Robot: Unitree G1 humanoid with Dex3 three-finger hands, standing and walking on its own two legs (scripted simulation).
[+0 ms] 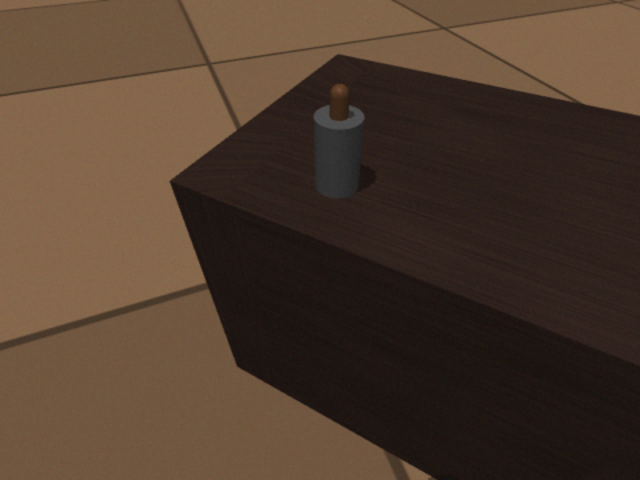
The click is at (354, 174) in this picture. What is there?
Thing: necked bottle
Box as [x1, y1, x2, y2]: [314, 84, 364, 198]
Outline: 343,84 334,85 330,91 330,104 319,108 314,113 315,187 320,193 329,197 337,198 352,194 358,186 364,116 360,110 348,104 349,92 346,86
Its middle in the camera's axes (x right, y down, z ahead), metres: +0.03 -0.18 +0.66
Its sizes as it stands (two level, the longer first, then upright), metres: 0.084 0.084 0.194
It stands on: a support 0.80 m high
